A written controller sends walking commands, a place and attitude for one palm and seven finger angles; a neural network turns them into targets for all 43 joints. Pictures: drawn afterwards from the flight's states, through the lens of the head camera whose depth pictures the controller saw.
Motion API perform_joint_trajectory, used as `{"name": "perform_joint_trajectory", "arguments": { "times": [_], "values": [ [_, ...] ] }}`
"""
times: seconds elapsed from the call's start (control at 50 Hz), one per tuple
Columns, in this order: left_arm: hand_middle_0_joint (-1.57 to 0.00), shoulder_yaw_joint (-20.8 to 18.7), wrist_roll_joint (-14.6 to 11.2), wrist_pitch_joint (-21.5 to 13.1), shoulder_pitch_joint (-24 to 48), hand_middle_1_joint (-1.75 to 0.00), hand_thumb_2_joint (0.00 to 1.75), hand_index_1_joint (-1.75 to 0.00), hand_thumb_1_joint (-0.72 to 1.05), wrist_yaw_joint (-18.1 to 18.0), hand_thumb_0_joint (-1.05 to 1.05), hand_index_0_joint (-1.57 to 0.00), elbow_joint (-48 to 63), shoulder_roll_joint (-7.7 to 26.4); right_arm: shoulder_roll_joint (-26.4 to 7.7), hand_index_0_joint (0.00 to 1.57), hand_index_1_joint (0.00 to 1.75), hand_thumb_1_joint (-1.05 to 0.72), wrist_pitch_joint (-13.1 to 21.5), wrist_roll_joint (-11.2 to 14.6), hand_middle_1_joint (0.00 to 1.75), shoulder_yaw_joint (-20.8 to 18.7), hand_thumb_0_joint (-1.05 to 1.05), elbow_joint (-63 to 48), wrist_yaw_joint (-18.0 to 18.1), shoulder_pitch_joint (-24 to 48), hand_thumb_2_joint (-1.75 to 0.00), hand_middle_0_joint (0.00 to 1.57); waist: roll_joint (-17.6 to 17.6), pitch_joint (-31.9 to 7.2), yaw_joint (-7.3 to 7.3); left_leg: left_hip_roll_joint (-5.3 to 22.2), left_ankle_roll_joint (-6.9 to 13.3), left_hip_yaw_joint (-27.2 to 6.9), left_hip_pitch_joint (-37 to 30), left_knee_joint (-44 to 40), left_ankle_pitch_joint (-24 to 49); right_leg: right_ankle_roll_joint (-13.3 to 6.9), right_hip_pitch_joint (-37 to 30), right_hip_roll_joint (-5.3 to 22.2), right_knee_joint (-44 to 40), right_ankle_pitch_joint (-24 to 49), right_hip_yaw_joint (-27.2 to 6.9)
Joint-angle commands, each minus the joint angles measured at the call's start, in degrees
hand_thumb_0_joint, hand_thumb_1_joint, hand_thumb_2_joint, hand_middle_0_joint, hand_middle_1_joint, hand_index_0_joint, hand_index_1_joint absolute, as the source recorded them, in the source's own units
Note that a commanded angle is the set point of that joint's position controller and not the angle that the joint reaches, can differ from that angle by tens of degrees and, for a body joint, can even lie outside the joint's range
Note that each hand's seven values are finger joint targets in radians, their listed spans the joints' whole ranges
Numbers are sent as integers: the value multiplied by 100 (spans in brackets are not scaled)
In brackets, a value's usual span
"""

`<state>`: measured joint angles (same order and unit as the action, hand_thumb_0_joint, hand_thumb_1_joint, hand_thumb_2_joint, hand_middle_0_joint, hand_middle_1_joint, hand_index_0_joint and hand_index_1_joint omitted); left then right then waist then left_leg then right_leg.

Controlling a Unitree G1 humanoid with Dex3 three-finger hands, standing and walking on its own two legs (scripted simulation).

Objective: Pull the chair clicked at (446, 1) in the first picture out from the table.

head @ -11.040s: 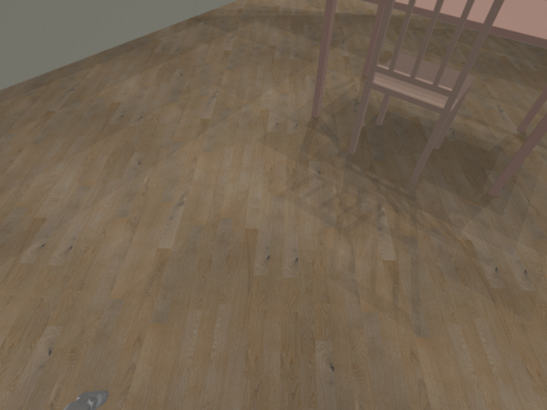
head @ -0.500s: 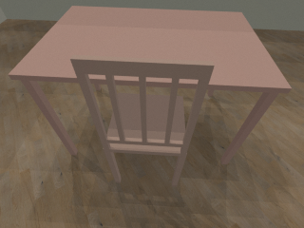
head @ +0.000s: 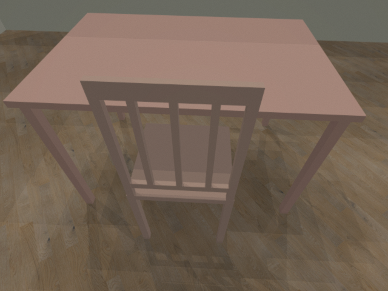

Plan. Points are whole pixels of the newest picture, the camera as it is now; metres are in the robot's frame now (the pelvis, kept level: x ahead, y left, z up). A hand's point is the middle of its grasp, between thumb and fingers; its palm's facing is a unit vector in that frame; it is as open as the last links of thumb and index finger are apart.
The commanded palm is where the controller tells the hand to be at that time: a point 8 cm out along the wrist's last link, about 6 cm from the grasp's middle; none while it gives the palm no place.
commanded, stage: shuffle to correct the standing spot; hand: left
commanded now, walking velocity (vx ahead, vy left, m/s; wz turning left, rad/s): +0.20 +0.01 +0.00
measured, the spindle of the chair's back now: (177, 150) +0.50 +0.09 -0.05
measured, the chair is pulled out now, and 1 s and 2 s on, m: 0.00 0.00 0.00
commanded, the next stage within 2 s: come to a stop and stand still in 0.08 s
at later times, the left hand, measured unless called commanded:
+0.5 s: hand out of the picture +0.05 +0.17 -0.18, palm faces +0.08 -0.97 -0.22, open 7.3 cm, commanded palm none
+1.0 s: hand out of the picture +0.02 +0.20 -0.17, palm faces +0.00 -0.98 -0.22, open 7.3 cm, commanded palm none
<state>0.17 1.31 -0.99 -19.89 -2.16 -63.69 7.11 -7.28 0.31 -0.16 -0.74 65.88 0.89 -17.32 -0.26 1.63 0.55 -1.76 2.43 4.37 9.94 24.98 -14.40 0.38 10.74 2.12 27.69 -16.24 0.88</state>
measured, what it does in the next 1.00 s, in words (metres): stands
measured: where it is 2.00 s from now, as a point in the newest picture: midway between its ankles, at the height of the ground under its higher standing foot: outside the picture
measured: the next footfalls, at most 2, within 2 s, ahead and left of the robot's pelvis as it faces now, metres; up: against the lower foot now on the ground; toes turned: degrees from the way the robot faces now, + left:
none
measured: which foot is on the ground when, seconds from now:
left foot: down 0.00-1.00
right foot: down 0.00-1.00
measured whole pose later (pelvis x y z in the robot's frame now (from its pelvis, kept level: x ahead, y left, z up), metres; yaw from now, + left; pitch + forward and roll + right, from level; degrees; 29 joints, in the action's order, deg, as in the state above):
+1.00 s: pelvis -0.01 +0.02 +0.00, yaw +0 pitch -1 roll +0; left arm 1.0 1.1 0.5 -15.7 -1.8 -57.1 10.5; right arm -10.6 0.2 -0.5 0.1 56.4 0.6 -13.9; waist 0.2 1.0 0.3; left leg -2.5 3.9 4.3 12.4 28.0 -14.8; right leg 1.4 11.8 3.0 28.5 -15.7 0.6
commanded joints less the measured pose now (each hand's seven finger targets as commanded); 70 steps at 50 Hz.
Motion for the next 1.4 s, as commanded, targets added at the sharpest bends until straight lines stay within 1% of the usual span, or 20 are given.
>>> {"name": "perform_joint_trajectory", "arguments": {
  "times": [0.0, 0.08, 0.16, 0.22, 0.28, 0.32, 0.44, 0.56, 0.58, 0.6, 0.62, 0.64, 0.66, 0.7, 0.72, 0.76, 0.8, 0.86, 0.98, 1.38],
  "values": [
    [-20, -198, -14, -70, -629, -30, 90, -30, 90, 2, 0, -20, 133, 607, -366, 20, 30, -90, 70, -38, 30, -71, 0, -212, 2, -330, -90, 20, -233, 707, 6, 409, 20, -579, 432, -279, -919, -471, 596, 459, -806, -1229, -806],
    [-20, -235, -20, -103, -631, -30, 90, -30, 90, 10, 0, -20, 144, 560, -338, 20, 30, -90, 178, -19, 30, -57, 0, -200, 28, -478, -90, 20, -117, 545, -30, 468, 91, -546, 230, -91, -80, -522, 418, 396, -309, -178, -594],
    [-20, -196, -16, -146, -534, -30, 90, -30, 90, 5, 0, -20, 145, 397, -544, 20, 30, -90, 268, 3, 30, -98, 0, -25, 103, -784, -90, 20, 450, 216, -102, 949, 380, -945, -539, -38, 1860, -358, 616, 130, 669, 846, 35],
    [-20, -178, -35, -141, -563, -30, 90, -30, 90, -59, 0, -20, 87, 313, -515, 20, 30, -90, 225, 0, 30, -53, 0, -21, 186, -716, -90, 20, 341, 179, -12, 972, 351, -843, -487, 238, 3437, -298, 267, 171, 461, 1428, 13],
    [-20, -212, -71, -166, -874, -30, 90, -30, 90, -149, 0, -20, -62, 563, -380, 20, 30, -90, 163, 16, 30, -29, 0, -149, 206, -434, -90, 20, -304, 104, 56, 594, -60, -441, 52, 510, 2755, -366, -575, 660, 194, 4523, -367],
    [-20, -230, -87, -163, -789, -30, 90, -30, 90, -192, 0, -20, 12, 681, -422, 20, 30, -90, 108, 40, 30, -66, 0, -210, 218, -370, -90, 20, -391, -232, 27, 561, -129, -374, -63, 372, 2605, -333, -847, 783, 362, 5540, -312],
    [-20, -297, -59, -11, -172, -30, 90, -30, 90, -195, 0, -20, 435, 713, -565, 20, 30, -90, -2, 19, 30, -197, 0, -379, 222, -256, -90, 20, 99, -64, -32, 860, -47, -592, -665, 112, 3475, -308, 70, 550, 255, 3249, -321],
    [-20, -287, -34, 36, -45, -30, 90, -30, 90, -170, 0, -20, 600, 820, -634, 20, 30, -90, -16, 1, 30, -176, 0, -620, 157, -93, -90, 20, 174, -299, -12, 850, -41, -701, -568, -48, 2803, -283, -78, 563, 11, 2556, -378],
    [-20, -243, 30, -99, -305, -30, 90, -30, 90, -297, 0, -20, 488, 1036, -1035, 20, 30, -90, 58, 50, 30, -223, 0, -1128, 95, 446, -90, 20, -414, -243, 65, 874, -179, -395, -113, 1303, 3439, -25, 20, 622, -181, 4304, -435],
    [-20, -287, 5, -139, -287, -30, 90, -30, 90, -260, 0, -20, 780, 1145, -770, 20, 30, -90, 80, -19, 30, -195, 0, -1331, 19, 244, -90, 20, -1056, -475, 29, 523, -111, -436, 618, 1267, 994, -282, -684, 900, -2, 4908, -745],
    [-20, -220, -6, -177, -78, -30, 90, -30, 90, -229, 0, -20, 834, 1087, -712, 20, 30, -90, 67, -14, 30, -155, 0, -1402, 15, 249, -90, 20, -1251, -676, -83, 427, -111, -407, 883, 1055, -531, -479, -924, 1066, 125, 5084, -807],
    [-20, -245, 12, -180, 152, -30, 90, -30, 90, -190, 0, -20, 987, 1173, -647, 20, 30, -90, 47, -30, 30, -147, 0, -1413, -6, 101, -90, 20, -587, -950, -203, 286, -119, -173, 707, 676, -449, -606, -1095, 1115, 371, 5214, -692],
    [-20, -216, -34, -158, 183, -30, 90, -30, 90, -160, 0, -20, 1038, 1172, -638, 20, 30, -90, 57, -31, 30, -111, 0, -1352, -3, 47, -90, 20, -229, -897, -240, 306, -101, -244, 319, 389, 159, -545, -766, 944, 510, 4584, -560],
    [-20, -165, -79, -63, 222, -30, 90, -30, 90, -129, 0, -20, 1076, 1024, -889, 20, 30, -90, 78, -77, 30, -110, 0, -1294, 36, 27, -90, 20, 686, -558, -144, 838, 64, -752, -73, 349, 2385, -345, -112, 418, 500, 2262, -238],
    [-20, -139, -70, 4, 207, -30, 90, -30, 90, -125, 0, -20, 1039, 985, -949, 20, 30, -90, 73, -72, 30, -83, 0, -1304, 52, 127, -90, 20, 983, -333, -79, 977, 164, -933, 22, 202, 2638, -264, -37, 240, 384, 1127, -89],
    [-20, -99, -55, 53, 179, -30, 90, -30, 90, -92, 0, -20, 969, 941, -967, 20, 30, -90, 66, -55, 30, -45, 0, -1371, 58, 368, -90, 20, 558, 187, 28, 910, 214, -983, 409, 54, 1834, -245, 59, 152, -13, 427, -143],
    [-20, -82, -50, 68, 308, -30, 90, -30, 90, -45, 0, -20, 964, 968, -984, 20, 30, -90, 56, -47, 30, -30, 0, -1371, 28, 368, -90, 20, 92, 397, -43, 767, 121, -958, 559, -218, 512, -253, 253, 219, -252, 111, -298],
    [-20, -79, -29, 82, 339, -30, 90, -30, 90, 3, 0, -20, 978, 983, -1016, 20, 30, -90, 65, -64, 30, -31, 0, -1294, -8, 327, -90, 20, 256, 540, -45, 726, 117, -1046, 738, -670, -570, -246, 354, 199, -353, -351, -294],
    [-20, -69, -1, 71, 70, -30, 90, -30, 90, 30, 0, -20, 851, 898, -1052, 20, 30, -90, 65, -67, 30, -47, 0, -1155, -33, 213, -90, 20, -11, 381, -5, 742, 136, -1177, 855, -1050, -1420, -207, 310, 200, -378, -525, -259],
    [-20, 19, -70, -41, -270, -30, 90, -30, 90, -41, 0, -20, 65, 640, -654, 20, 30, -90, 207, 15, 30, 83, 0, -260, 82, -221, -90, 20, 10, 71, -21, 680, 75, -766, -27, -477, 1161, -162, 52, 410, -450, 952, -294]
  ]
}}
